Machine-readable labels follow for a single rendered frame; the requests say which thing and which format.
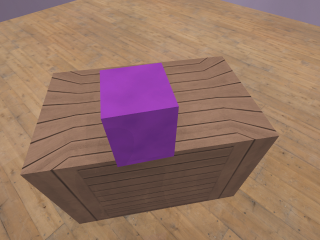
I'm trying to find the pedestal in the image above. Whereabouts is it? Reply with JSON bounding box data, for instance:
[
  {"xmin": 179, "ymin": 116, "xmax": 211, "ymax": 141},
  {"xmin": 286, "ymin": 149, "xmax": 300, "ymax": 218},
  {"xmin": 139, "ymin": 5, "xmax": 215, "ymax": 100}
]
[{"xmin": 20, "ymin": 56, "xmax": 279, "ymax": 224}]

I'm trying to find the carton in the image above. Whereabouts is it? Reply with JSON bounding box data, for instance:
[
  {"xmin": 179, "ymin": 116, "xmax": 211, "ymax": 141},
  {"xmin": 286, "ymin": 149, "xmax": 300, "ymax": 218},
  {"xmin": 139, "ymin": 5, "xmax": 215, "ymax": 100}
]
[{"xmin": 100, "ymin": 62, "xmax": 179, "ymax": 167}]

